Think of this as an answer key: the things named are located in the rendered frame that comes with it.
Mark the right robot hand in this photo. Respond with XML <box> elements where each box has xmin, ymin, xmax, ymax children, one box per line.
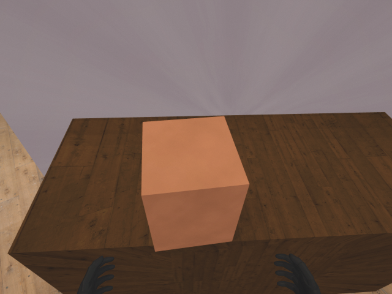
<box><xmin>274</xmin><ymin>254</ymin><xmax>321</xmax><ymax>294</ymax></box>

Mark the pedestal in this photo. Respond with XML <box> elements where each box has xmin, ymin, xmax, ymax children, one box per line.
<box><xmin>8</xmin><ymin>112</ymin><xmax>392</xmax><ymax>294</ymax></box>

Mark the left robot hand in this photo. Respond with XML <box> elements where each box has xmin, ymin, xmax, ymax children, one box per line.
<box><xmin>77</xmin><ymin>256</ymin><xmax>115</xmax><ymax>294</ymax></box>

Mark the carton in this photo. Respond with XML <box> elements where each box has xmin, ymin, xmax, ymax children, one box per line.
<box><xmin>141</xmin><ymin>116</ymin><xmax>249</xmax><ymax>252</ymax></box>

